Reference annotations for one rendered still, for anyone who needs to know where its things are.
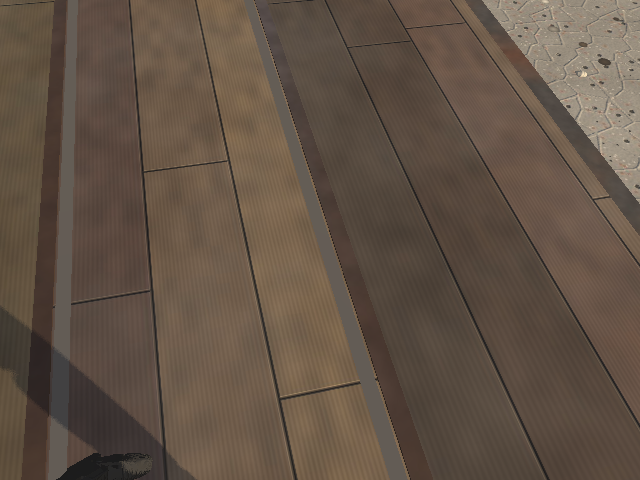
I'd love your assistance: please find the robot left hand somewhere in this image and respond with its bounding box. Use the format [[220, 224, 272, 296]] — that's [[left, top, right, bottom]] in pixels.
[[56, 453, 153, 480]]

